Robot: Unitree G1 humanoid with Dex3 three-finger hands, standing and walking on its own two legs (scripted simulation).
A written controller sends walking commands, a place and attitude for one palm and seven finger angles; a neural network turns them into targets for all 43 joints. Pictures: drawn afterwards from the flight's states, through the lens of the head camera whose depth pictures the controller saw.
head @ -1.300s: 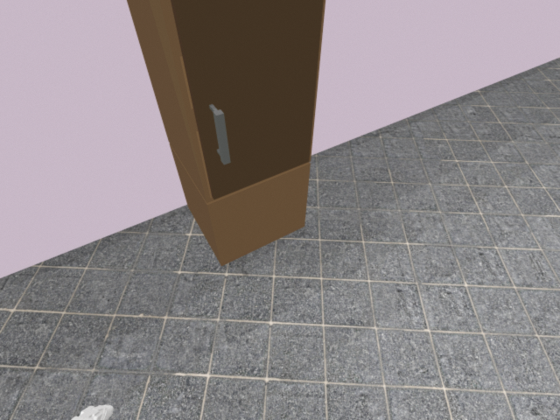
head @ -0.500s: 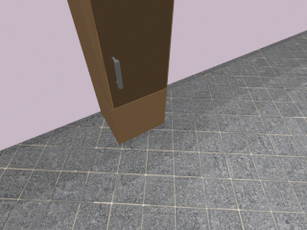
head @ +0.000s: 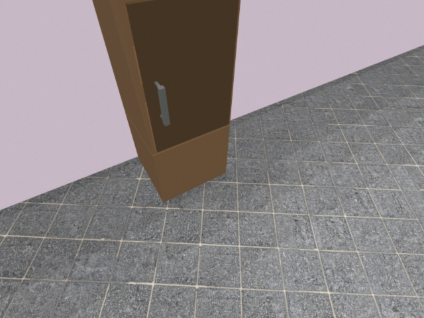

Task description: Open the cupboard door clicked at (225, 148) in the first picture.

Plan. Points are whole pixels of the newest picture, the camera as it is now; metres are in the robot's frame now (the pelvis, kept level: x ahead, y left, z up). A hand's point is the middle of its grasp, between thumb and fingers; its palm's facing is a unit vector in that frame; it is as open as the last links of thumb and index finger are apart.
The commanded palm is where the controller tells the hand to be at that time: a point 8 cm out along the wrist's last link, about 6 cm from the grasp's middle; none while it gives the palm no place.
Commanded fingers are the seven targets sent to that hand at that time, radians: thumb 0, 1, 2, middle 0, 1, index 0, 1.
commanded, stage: look at it before walking up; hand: left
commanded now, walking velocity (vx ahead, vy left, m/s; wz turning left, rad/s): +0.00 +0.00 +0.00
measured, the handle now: (161, 104) +0.83 +0.24 -0.09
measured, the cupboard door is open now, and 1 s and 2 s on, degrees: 0 0 0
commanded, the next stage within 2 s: walk to a spot facing it in 0.14 s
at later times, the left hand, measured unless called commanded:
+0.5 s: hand out of the picture +0.06 +0.22 -0.17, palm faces -0.09 -0.95 -0.30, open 7.4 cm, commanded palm none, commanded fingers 0.00 0.90 0.90 -0.20 -0.30 -0.20 -0.30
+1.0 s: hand out of the picture +0.06 +0.18 -0.17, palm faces -0.26 -0.93 -0.25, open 7.4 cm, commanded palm none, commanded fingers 0.00 0.90 0.90 -0.20 -0.30 -0.20 -0.30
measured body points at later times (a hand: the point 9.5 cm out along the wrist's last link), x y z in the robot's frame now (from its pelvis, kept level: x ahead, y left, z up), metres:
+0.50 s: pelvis -0.01 +0.00 -0.01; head +0.01 +0.00 +0.44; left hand +0.07 +0.27 -0.15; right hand +0.06 -0.28 -0.15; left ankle -0.01 +0.13 -0.75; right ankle +0.00 -0.11 -0.75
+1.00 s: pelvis -0.04 +0.00 -0.01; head -0.01 -0.02 +0.44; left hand +0.07 +0.23 -0.15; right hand -0.01 -0.28 -0.15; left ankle -0.02 +0.16 -0.70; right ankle -0.01 -0.10 -0.75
